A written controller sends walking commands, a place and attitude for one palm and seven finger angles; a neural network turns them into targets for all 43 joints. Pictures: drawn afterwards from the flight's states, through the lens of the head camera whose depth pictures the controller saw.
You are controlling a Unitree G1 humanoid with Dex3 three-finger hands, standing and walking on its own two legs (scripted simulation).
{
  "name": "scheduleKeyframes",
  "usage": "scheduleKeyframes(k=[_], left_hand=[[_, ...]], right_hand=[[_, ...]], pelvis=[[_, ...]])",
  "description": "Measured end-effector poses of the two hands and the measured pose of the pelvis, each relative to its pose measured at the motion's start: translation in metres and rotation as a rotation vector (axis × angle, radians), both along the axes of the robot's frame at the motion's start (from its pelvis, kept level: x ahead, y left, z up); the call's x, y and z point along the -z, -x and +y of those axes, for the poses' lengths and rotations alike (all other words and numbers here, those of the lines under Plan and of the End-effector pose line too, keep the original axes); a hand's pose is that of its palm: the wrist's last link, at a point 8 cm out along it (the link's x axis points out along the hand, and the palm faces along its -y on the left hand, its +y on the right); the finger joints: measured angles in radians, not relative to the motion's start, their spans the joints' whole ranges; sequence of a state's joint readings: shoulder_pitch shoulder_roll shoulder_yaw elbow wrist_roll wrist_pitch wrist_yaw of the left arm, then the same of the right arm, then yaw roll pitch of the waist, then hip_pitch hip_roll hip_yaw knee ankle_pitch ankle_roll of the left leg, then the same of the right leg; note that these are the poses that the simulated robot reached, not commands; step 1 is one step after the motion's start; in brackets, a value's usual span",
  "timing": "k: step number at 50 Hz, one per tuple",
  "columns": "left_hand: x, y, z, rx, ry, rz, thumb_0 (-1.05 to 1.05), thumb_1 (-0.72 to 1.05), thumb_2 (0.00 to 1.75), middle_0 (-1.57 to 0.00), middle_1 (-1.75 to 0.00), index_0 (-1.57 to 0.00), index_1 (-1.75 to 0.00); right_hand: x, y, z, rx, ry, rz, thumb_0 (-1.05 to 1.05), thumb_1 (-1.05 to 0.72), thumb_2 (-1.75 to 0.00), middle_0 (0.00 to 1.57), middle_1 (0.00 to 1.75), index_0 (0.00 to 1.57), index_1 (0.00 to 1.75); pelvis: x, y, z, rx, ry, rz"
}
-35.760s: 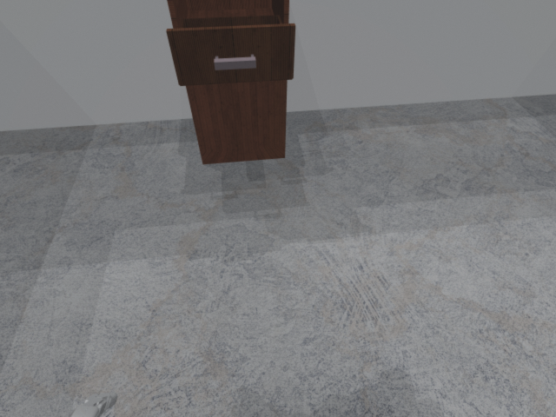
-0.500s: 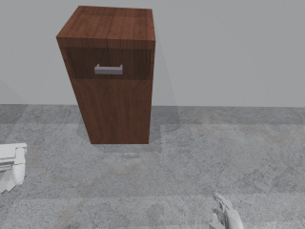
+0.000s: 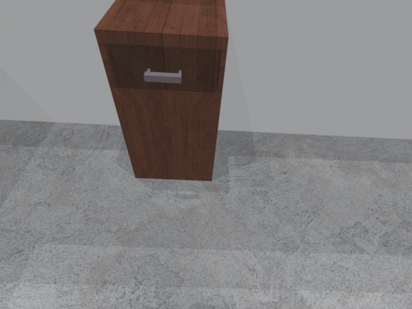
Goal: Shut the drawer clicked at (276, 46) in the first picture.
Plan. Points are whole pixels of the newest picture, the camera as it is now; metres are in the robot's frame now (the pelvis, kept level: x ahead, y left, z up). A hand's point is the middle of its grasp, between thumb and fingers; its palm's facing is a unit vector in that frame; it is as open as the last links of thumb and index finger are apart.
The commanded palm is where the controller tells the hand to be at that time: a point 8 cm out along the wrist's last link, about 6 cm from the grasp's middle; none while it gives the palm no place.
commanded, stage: let the arm hang, fingers relaxed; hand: left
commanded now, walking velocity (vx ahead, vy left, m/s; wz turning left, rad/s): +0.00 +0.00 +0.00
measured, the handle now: (163, 74) +0.89 +0.18 -0.04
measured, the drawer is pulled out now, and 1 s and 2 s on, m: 0.00 0.00 0.00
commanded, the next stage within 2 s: look to check the result in 0.82 s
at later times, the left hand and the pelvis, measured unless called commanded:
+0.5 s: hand out of the picture +0.00 +0.23 -0.16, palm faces +0.01 -0.96 -0.28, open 7.0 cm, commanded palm none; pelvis +0.01 +0.01 +0.01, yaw +0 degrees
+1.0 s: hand out of the picture +0.11 +0.22 -0.14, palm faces -0.03 -0.95 -0.30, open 7.4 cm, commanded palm none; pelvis +0.04 +0.00 +0.02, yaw -1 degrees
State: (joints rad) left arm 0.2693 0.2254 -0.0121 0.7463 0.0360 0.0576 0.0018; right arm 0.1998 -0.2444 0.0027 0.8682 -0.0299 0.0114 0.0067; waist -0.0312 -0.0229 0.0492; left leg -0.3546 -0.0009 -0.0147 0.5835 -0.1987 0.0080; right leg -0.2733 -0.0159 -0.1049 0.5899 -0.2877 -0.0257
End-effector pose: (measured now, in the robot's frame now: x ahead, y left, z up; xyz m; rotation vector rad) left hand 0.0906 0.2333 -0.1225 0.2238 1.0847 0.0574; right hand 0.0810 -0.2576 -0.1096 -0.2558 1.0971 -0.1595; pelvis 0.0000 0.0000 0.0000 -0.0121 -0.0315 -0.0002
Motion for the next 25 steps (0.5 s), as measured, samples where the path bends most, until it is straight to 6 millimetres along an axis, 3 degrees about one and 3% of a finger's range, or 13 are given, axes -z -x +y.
scheduleKeyframes(k=[3,7,12,17,25], left_hand=[[0.015,0.049,0.006,-0.082,-0.003,0.144,0.02,0.9,0.9,-1.02,-1.24,-1.02,-1.22],[0.014,0.102,0.021,-0.141,-0.026,0.288,0.02,0.9,0.9,-0.87,-1.07,-0.87,-1.06],[0.004,0.142,0.037,-0.182,-0.067,0.406,0.01,0.9,0.9,-0.68,-0.85,-0.68,-0.85],[-0.001,0.141,0.046,-0.187,-0.089,0.426,0.01,0.9,0.9,-0.49,-0.62,-0.49,-0.63],[-0.002,0.09,0.047,-0.156,-0.085,0.317,0.01,0.9,0.9,-0.27,-0.38,-0.27,-0.39]], right_hand=[[0.006,0.031,0.007,0.008,-0.007,0.127,0.01,-0.91,-0.9,0.2,0.3,0.2,0.3],[0.013,0.064,0.017,0.022,-0.031,0.256,0.01,-0.91,-0.9,0.2,0.3,0.2,0.3],[0.021,0.084,0.028,0.053,-0.063,0.323,0.01,-0.91,-0.9,0.2,0.3,0.2,0.3],[0.024,0.086,0.035,0.075,-0.078,0.327,0.01,-0.91,-0.9,0.2,0.3,0.2,0.3],[0.023,0.064,0.032,0.081,-0.073,0.284,0.0,-0.91,-0.9,0.2,0.3,0.2,0.3]], pelvis=[[-0.003,0.003,-0.001,-0.007,0.008,0.001],[-0.006,0.005,0.001,-0.013,0.013,0.006],[-0.008,0.003,0.007,-0.01,0.014,0.006],[-0.01,0.0,0.012,0.0,0.008,0.003],[-0.012,-0.008,0.015,0.008,-0.008,0.007]])
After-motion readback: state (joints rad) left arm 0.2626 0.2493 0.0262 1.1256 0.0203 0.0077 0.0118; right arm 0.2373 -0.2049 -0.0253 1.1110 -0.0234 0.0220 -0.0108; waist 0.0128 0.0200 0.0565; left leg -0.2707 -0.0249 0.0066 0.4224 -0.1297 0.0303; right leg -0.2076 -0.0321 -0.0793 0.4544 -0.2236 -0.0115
